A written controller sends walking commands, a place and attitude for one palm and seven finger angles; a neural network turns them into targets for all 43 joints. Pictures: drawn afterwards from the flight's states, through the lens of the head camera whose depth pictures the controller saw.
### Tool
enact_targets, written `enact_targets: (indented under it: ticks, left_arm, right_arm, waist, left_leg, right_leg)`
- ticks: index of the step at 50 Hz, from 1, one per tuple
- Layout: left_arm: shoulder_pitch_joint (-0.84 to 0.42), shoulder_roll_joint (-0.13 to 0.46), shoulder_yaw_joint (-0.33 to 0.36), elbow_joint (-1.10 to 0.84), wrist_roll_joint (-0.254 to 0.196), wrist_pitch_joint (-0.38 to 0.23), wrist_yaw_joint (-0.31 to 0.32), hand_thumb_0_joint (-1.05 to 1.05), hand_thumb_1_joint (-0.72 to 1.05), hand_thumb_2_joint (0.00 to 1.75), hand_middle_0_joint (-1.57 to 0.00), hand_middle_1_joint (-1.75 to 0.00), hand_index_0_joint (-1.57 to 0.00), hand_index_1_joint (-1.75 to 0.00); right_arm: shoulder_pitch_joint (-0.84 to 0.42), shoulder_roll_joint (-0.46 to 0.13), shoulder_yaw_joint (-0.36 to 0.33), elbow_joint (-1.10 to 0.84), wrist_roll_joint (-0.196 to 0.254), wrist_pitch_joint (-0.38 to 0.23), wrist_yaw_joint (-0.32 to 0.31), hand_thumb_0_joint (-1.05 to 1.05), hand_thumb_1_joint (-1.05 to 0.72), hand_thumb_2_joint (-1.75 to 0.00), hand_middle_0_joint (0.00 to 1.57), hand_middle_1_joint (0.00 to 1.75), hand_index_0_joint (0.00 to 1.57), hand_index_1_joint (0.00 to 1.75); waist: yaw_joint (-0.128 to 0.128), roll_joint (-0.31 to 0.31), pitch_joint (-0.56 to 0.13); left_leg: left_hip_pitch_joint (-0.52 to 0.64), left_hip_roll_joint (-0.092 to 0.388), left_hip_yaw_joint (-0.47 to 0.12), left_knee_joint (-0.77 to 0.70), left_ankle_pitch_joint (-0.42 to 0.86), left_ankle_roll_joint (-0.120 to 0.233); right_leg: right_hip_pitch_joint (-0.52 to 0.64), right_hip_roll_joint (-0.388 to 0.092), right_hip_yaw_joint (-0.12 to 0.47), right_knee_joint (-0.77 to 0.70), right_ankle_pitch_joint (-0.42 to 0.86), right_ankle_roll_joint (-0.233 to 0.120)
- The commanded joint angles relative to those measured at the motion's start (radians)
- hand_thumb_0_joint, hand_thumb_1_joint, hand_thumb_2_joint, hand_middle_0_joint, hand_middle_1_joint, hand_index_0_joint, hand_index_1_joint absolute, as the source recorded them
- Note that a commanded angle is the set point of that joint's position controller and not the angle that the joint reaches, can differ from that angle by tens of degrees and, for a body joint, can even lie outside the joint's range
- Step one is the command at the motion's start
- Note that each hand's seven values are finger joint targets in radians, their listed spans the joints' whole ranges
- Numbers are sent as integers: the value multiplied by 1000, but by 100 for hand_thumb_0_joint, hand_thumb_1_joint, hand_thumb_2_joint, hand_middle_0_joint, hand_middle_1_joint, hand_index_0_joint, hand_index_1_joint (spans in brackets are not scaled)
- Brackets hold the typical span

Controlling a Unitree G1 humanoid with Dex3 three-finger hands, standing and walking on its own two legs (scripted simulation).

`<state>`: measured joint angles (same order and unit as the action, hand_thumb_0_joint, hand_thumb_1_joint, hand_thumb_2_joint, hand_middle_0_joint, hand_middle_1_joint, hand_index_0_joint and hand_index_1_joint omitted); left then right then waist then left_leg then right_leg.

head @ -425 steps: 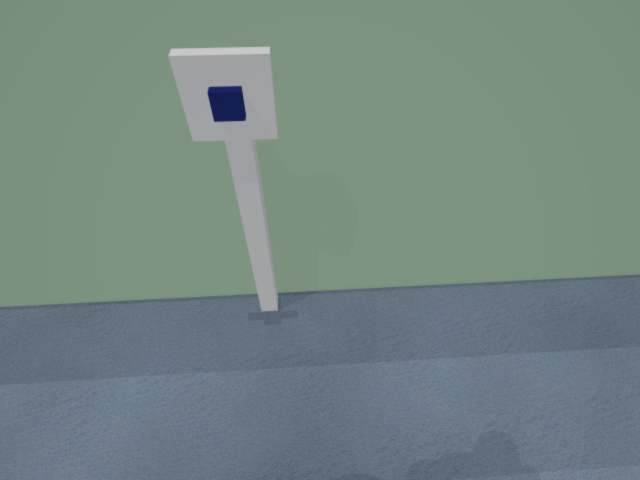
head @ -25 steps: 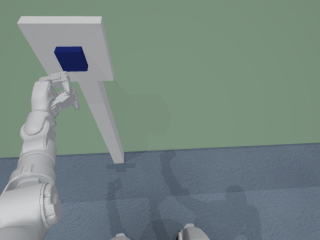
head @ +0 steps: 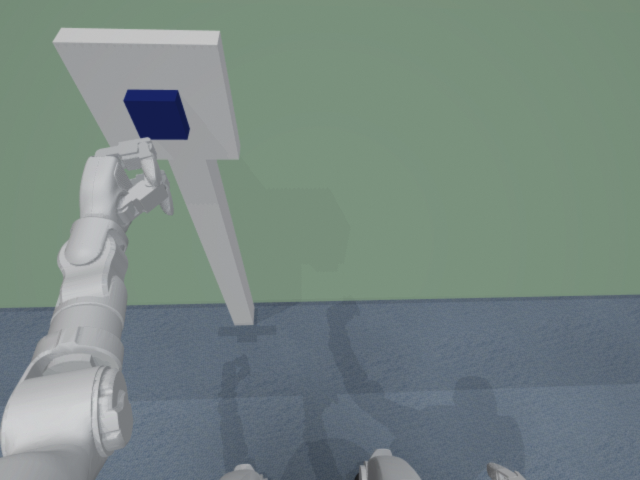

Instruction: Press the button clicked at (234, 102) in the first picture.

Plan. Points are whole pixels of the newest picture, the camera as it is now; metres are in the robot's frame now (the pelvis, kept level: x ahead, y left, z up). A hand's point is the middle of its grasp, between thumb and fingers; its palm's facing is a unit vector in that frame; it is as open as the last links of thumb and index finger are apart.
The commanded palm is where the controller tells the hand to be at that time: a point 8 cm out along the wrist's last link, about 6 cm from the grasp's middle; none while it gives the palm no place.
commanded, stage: press the button with the knuckle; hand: left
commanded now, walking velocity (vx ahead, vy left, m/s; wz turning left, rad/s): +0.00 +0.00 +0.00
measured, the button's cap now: (159, 113) +0.55 +0.20 +0.12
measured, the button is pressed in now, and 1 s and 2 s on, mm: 0 10 0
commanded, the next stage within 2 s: hold the button down briefly in 1.14 s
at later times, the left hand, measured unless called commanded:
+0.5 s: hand (166, 171) +0.47 +0.19 +0.10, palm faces +0.02 -1.00 -0.01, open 3.1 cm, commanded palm +0.45 +0.24 +0.09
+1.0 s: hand (165, 156) +0.50 +0.20 +0.09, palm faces -0.01 -1.00 -0.02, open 2.8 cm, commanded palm +0.49 +0.25 +0.09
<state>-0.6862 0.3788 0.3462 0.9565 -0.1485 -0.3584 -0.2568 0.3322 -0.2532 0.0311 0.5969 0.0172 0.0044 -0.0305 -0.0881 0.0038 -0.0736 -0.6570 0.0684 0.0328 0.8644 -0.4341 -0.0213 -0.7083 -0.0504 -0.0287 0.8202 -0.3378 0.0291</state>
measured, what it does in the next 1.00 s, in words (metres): stands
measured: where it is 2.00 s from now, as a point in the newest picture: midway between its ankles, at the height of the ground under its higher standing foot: outside the picture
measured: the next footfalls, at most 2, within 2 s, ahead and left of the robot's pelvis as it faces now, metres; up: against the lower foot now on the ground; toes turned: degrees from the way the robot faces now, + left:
none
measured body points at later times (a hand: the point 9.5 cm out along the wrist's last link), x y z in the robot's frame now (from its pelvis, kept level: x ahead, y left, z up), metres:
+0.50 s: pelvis +0.00 -0.01 +0.00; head +0.09 +0.00 +0.44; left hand +0.46 +0.24 +0.10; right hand +0.04 -0.27 -0.12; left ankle -0.01 +0.13 -0.70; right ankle +0.03 -0.14 -0.70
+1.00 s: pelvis -0.01 +0.00 -0.01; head +0.10 +0.02 +0.42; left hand +0.49 +0.25 +0.10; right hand -0.01 -0.26 -0.12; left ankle -0.01 +0.13 -0.70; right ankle +0.03 -0.14 -0.70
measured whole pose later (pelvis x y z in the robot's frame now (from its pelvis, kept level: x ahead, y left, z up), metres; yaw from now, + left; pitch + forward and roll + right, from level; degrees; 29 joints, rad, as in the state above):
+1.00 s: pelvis -0.01 +0.00 -0.01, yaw +1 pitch +18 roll -2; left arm -1.00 0.55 0.39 1.24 -0.07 -0.35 -0.28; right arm 0.39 -0.27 0.05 0.64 -0.01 0.02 -0.03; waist -0.17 0.01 -0.06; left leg -0.82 0.07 0.00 0.93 -0.43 -0.02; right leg -0.84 -0.05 -0.05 0.85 -0.32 0.03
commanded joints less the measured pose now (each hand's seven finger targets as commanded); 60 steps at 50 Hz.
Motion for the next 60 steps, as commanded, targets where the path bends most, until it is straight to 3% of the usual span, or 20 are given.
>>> enact_targets:
  ticks: [1, 7, 10, 13, 16, 17, 23, 27, 32, 35, 41, 44, 46, 47, 51, 52, 56, 57, 58, 60]
  left_arm:
    - [-416, 208, 6, -183, -9, -32, -7, 0, 90, 90, -130, -150, -130, -150]
    - [-485, 202, 8, -236, -21, -57, 7, 0, 90, 90, -130, -150, -130, -150]
    - [-451, 266, 60, -168, -13, -55, 15, 0, 90, 90, -130, -150, -130, -150]
    - [-466, 285, 64, -156, 10, -51, 15, 0, 90, 90, -130, -150, -130, -150]
    - [-466, 329, 86, -125, 19, -50, 6, 0, 90, 90, -130, -150, -130, -150]
    - [-484, 288, 52, -128, 16, -50, -2, 0, 90, 90, -130, -150, -130, -150]
    - [-564, 273, 43, -80, -5, -56, -23, 0, 90, 90, -130, -150, -130, -150]
    - [-598, 357, 90, -41, 15, -48, -19, 0, 90, 90, -130, -150, -130, -150]
    - [-640, 359, 83, -49, 35, -64, -9, 0, 90, 90, -130, -150, -130, -150]
    - [-666, 363, 84, -4, 31, -55, -11, 0, 90, 90, -130, -150, -130, -150]
    - [-762, 390, 82, 21, 49, -45, -1, 0, 90, 90, -130, -150, -130, -150]
    - [-794, 428, 95, 66, 57, -36, 2, 0, 90, 90, -130, -150, -130, -150]
    - [-836, 428, 85, 48, 64, -44, 2, 0, 90, 90, -130, -150, -130, -150]
    - [-853, 399, 62, 63, 64, -43, 1, 0, 90, 90, -130, -150, -130, -150]
    - [-887, 458, 105, 77, 62, -45, 8, 0, 90, 90, -130, -150, -130, -150]
    - [-892, 443, 89, 79, 64, -44, 7, 0, 90, 90, -130, -150, -130, -150]
    - [-948, 448, 72, 114, 76, -35, 20, 0, 90, 90, -130, -150, -130, -150]
    - [-957, 420, 49, 126, 73, -29, 23, 0, 90, 90, -130, -150, -130, -150]
    - [-974, 463, 74, 111, 81, -33, 30, 0, 90, 90, -130, -150, -130, -150]
    - [-996, 436, 51, 110, 85, -33, 36, 0, 90, 90, -130, -150, -130, -150]
  right_arm:
    - [83, -162, -64, -87, 0, -20, -10, 0, -90, -90, 20, 30, 20, 30]
    - [105, -159, -70, -67, -7, -23, -10, 0, -90, -90, 20, 30, 20, 30]
    - [110, -166, -67, -58, -10, -16, -11, 0, -90, -90, 20, 30, 20, 30]
    - [111, -162, -65, -59, -10, -11, -9, 0, -90, -90, 20, 30, 20, 30]
    - [113, -166, -63, -66, -9, -3, -11, 0, -90, -90, 20, 30, 20, 30]
    - [111, -162, -63, -68, -9, -3, -10, 0, -90, -90, 20, 30, 20, 30]
    - [135, -172, -68, -49, -11, -4, -14, 0, -90, -90, 20, 30, 20, 30]
    - [150, -181, -64, -40, -14, 0, -18, 0, -90, -90, 20, 30, 20, 30]
    - [168, -177, -63, -39, -23, 1, -11, 0, -90, -90, 20, 30, 20, 30]
    - [179, -186, -62, -35, -24, 4, -12, 0, -90, -90, 20, 30, 20, 30]
    - [197, -191, -60, -21, -26, 3, -13, 0, -90, -90, 20, 30, 20, 30]
    - [210, -200, -55, -15, -28, -1, -15, 0, -90, -90, 20, 30, 20, 30]
    - [216, -199, -53, -15, -32, -4, -15, 0, -90, -90, 20, 30, 20, 30]
    - [218, -197, -52, -9, -34, -6, -14, 0, -90, -90, 20, 30, 20, 30]
    - [230, -207, -49, -9, -39, -10, -12, 0, -90, -90, 20, 30, 20, 30]
    - [229, -206, -49, -8, -38, -10, -12, 0, -90, -90, 20, 30, 20, 30]
    - [233, -213, -43, -2, -40, -14, -13, 0, -90, -90, 20, 30, 20, 30]
    - [232, -211, -41, -2, -39, -17, -12, 0, -90, -90, 20, 30, 20, 30]
    - [237, -218, -43, -1, -42, -19, -15, 0, -90, -90, 20, 30, 20, 30]
    - [242, -218, -42, -4, -44, -24, -15, 0, -90, -90, 20, 30, 20, 30]
  waist:
    - [-12, 70, -352]
    - [-22, 50, -430]
    - [-15, 10, -399]
    - [-11, 56, -398]
    - [-12, 41, -386]
    - [-22, 61, -387]
    - [-50, 36, -392]
    - [-52, 43, -400]
    - [-53, 100, -446]
    - [-73, 54, -418]
    - [-103, 99, -414]
    - [-121, 50, -385]
    - [-122, 116, -433]
    - [-134, 116, -425]
    - [-137, 124, -448]
    - [-143, 130, -446]
    - [-169, 136, -388]
    - [-177, 129, -379]
    - [-177, 120, -393]
    - [-185, 167, -416]
  left_leg:
    - [145, -57, -13, -125, 288, 28]
    - [198, -54, -22, -106, 368, 28]
    - [132, -59, -13, -106, 333, 32]
    - [117, -63, -4, -107, 327, 33]
    - [87, -63, -1, -106, 306, 36]
    - [97, -65, 2, -104, 304, 36]
    - [106, -60, -10, -97, 277, 36]
    - [71, -62, -9, -88, 261, 40]
    - [107, -59, -20, -77, 305, 35]
    - [80, -56, -25, -77, 277, 38]
    - [79, -54, -30, -67, 247, 39]
    - [29, -53, -38, -65, 201, 43]
    - [65, -54, -45, -61, 221, 40]
    - [73, -53, -49, -58, 219, 40]
    - [62, -51, -54, -49, 212, 41]
    - [68, -51, -56, -48, 202, 40]
    - [36, -47, -68, -53, 132, 41]
    - [23, -50, -67, -53, 102, 43]
    - [20, -46, -72, -52, 98, 44]
    - [55, -48, -80, -53, 97, 41]
  right_leg:
    - [232, 67, -14, -74, 280, -48]
    - [253, 71, -13, -64, 347, -44]
    - [284, 68, -6, -66, 348, -41]
    - [290, 61, 1, -63, 358, -41]
    - [301, 62, 8, -64, 352, -41]
    - [288, 63, 9, -66, 351, -41]
    - [245, 68, 4, -74, 309, -38]
    - [246, 65, 12, -70, 296, -36]
    - [218, 68, 4, -52, 310, -40]
    - [203, 71, 1, -58, 285, -39]
    - [140, 70, 2, -64, 235, -35]
    - [136, 71, 4, -70, 194, -32]
    - [113, 70, 2, -60, 193, -36]
    - [89, 71, -3, -59, 180, -36]
    - [83, 73, -2, -57, 162, -34]
    - [65, 73, -5, -59, 148, -35]
    - [3, 72, -11, -63, 79, -34]
    - [-4, 73, -9, -67, 58, -32]
    - [-5, 71, -11, -62, 54, -32]
    - [-40, 71, -15, -55, 45, -37]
